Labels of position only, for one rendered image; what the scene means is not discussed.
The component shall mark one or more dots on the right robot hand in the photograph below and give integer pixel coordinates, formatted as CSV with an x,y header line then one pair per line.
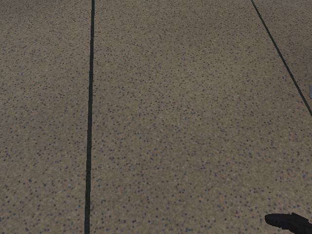
x,y
296,223

